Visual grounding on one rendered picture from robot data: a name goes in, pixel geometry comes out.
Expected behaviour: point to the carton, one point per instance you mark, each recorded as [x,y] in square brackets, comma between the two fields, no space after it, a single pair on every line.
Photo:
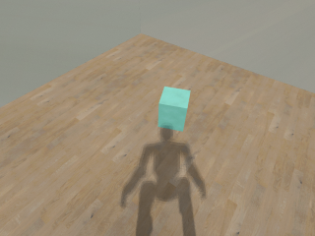
[172,108]

